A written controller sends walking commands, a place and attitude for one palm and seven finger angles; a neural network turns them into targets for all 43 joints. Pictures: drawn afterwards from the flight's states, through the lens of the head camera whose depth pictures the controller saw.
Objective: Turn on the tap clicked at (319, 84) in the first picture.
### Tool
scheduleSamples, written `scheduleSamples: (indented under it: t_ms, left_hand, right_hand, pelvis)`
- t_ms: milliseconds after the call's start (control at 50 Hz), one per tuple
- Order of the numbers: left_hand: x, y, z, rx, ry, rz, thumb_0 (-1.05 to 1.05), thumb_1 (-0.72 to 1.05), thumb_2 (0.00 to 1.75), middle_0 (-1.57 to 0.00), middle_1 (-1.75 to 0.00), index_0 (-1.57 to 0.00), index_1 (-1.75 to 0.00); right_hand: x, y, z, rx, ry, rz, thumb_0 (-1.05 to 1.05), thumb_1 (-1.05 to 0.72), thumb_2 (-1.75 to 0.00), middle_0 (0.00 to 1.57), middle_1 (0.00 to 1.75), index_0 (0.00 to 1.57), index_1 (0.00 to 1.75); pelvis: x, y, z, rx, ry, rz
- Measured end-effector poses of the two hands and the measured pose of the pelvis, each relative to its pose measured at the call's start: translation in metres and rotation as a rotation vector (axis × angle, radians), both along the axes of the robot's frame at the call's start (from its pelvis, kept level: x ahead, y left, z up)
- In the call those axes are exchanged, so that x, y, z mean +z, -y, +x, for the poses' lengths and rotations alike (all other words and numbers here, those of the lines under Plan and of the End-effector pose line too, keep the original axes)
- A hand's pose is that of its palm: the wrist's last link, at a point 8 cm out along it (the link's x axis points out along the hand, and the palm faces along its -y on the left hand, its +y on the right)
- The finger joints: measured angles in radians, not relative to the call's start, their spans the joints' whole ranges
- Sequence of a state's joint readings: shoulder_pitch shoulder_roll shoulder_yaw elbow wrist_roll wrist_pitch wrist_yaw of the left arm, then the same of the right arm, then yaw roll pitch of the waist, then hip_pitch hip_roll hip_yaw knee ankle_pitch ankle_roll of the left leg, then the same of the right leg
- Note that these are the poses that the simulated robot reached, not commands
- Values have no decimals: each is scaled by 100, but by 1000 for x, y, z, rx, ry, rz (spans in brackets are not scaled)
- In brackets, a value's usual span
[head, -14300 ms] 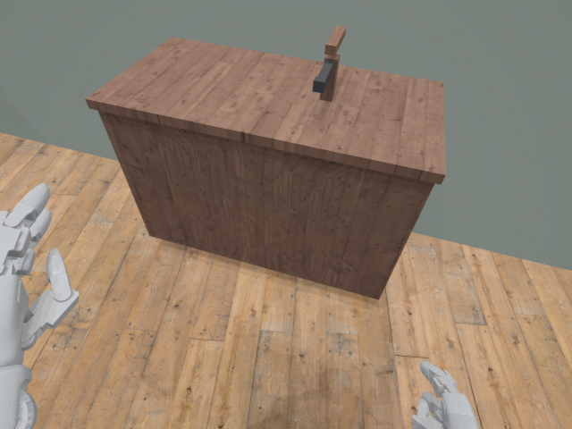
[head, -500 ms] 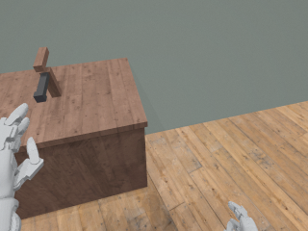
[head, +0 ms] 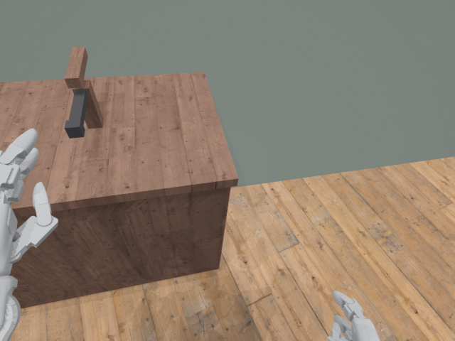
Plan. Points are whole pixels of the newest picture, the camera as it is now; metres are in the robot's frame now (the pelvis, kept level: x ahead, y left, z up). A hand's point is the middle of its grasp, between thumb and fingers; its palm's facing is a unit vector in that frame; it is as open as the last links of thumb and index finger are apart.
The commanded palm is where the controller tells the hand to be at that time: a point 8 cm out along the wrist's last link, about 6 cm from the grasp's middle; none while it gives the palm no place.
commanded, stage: shuffle to correct the standing spot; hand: left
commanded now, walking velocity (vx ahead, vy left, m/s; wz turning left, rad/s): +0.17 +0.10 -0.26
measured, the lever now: (75, 128) +0.47 +0.37 +0.07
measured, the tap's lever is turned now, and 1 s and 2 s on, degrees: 0 0 0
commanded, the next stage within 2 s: come to a stop and stand still in 1.58 s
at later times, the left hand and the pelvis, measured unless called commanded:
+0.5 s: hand (60, 187) +0.26 +0.27 +0.16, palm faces +0.37 -0.87 -0.34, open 7.4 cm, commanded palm +0.21 +0.30 +0.18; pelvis +0.04 +0.02 -0.01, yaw -1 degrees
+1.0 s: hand (46, 194) +0.25 +0.28 +0.16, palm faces +0.40 -0.85 -0.35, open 7.4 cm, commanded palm +0.20 +0.31 +0.18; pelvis +0.03 +0.03 -0.02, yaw -1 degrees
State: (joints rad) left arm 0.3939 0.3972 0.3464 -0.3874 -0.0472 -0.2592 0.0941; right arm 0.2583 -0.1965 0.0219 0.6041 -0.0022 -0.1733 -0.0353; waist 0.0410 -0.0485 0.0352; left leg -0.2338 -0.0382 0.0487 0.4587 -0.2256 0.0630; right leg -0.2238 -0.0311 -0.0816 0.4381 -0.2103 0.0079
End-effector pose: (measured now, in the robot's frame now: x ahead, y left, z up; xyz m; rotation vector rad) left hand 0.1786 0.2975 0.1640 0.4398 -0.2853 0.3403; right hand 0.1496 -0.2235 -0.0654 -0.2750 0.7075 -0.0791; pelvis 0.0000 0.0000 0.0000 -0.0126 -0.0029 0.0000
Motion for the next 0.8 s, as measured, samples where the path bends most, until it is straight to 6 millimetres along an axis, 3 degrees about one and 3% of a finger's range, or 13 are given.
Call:
scheduleSamples:
  t_ms: [120, 280, 600, 800]
  left_hand:
    - [12, -6, 12, 8, 111, -37, 2, 89, 90, -21, -30, -21, -30]
    - [6, -5, 33, -43, 76, -25, 1, 89, 90, -20, -30, -21, -30]
    - [8, -12, 48, -45, 78, 26, 1, 89, 90, -21, -30, -21, -30]
    - [6, -16, 44, -40, 68, 31, 1, 89, 90, -21, -30, -21, -30]
  right_hand:
    - [8, -19, 28, 53, 45, 8, 1, -90, -90, 21, 30, 20, 30]
    - [12, -28, 50, 17, 103, 28, 1, -90, -90, 21, 30, 20, 30]
    - [-18, -16, 31, -71, -27, 21, 1, -90, -90, 21, 30, 20, 30]
    - [-21, -20, 31, -82, -24, 28, 1, -90, -90, 21, 30, 20, 30]
  pelvis:
    - [-1, -9, 10, -8, 0, -13]
    - [-7, -18, 24, -31, 4, -19]
    - [-16, -26, 41, -20, 4, -28]
    - [-18, -31, 41, -15, 9, -26]
